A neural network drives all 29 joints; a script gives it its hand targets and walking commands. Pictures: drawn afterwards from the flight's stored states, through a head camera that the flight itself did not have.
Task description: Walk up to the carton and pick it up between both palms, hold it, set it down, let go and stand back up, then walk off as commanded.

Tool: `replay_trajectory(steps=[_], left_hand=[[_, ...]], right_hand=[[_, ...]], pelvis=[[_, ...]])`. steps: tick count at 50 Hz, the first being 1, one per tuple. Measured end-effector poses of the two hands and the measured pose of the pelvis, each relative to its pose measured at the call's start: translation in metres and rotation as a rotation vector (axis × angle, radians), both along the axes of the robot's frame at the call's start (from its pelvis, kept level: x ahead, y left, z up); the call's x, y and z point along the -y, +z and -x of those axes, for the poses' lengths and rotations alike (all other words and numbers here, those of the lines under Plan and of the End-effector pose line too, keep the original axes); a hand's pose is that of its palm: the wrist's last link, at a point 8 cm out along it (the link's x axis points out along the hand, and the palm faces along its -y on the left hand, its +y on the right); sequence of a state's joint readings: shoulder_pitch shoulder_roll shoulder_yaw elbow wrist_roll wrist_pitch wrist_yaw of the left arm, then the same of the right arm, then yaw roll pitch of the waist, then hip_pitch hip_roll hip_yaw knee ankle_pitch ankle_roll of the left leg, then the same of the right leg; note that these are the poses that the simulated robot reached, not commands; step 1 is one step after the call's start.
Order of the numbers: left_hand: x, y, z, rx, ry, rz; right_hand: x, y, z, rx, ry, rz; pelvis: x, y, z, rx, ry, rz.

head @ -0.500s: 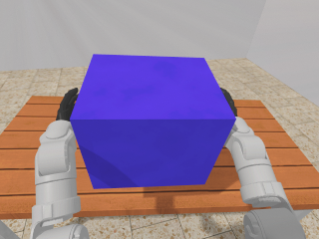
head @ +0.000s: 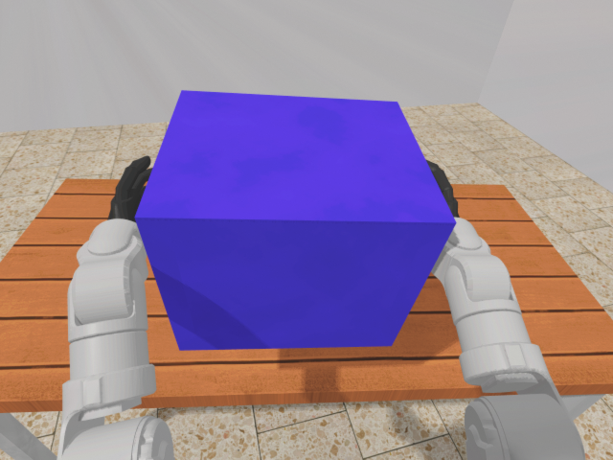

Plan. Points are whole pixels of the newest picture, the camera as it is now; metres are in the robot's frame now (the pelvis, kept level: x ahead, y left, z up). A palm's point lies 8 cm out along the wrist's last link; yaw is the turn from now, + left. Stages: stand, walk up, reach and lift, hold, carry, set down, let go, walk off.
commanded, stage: hold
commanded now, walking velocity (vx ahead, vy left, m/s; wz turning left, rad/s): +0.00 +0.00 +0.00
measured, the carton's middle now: (290, 223) +0.39 +0.01 +0.15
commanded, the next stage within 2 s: none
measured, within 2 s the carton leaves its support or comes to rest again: neither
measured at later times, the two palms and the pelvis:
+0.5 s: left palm (126, 225) +0.34 +0.20 +0.19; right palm (437, 219) +0.36 -0.18 +0.18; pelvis +0.01 +0.00 +0.00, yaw +0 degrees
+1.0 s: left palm (131, 224) +0.35 +0.20 +0.18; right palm (439, 219) +0.36 -0.18 +0.18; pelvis +0.00 +0.00 +0.00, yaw +0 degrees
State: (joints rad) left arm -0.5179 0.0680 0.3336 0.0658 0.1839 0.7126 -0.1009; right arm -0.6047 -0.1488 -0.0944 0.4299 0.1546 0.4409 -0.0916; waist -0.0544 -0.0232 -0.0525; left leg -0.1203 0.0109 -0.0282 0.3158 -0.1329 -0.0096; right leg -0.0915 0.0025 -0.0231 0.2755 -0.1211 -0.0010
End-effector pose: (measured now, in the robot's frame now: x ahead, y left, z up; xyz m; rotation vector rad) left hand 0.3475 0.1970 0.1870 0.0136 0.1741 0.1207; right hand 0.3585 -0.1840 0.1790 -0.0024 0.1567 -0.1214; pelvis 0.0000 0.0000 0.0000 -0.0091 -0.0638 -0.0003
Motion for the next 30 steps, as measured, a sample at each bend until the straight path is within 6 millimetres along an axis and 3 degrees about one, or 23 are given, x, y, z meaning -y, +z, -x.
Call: replay_trajectory(steps=[30], left_hand=[[-0.0027, 0.0003, 0.0050, 0.006, 0.005, -0.017]], right_hand=[[-0.0029, -0.0006, 0.0022, 0.006, 0.006, -0.013]], pelvis=[[-0.0034, 0.0001, -0.0086, 0.019, 0.001, 0.002]])
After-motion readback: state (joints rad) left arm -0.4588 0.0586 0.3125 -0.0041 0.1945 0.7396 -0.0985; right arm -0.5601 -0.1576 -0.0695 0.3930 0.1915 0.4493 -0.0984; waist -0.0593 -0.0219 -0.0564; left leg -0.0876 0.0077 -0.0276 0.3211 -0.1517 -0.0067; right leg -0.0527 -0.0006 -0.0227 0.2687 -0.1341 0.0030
